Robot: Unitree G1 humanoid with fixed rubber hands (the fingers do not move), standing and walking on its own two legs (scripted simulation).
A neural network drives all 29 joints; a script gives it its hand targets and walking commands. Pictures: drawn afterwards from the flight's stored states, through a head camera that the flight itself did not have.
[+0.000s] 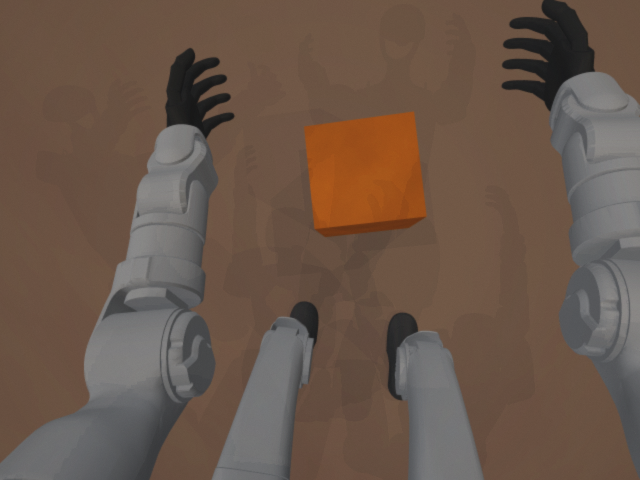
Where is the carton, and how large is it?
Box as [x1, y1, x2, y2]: [304, 112, 426, 236]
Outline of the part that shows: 413,112 304,126 314,228 324,236 403,228 412,225 426,216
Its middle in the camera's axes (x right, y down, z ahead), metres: +0.10 -0.13 +0.86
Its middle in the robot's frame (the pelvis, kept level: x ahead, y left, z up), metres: +0.52 +0.01 -0.53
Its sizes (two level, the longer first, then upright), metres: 0.210 0.200 0.250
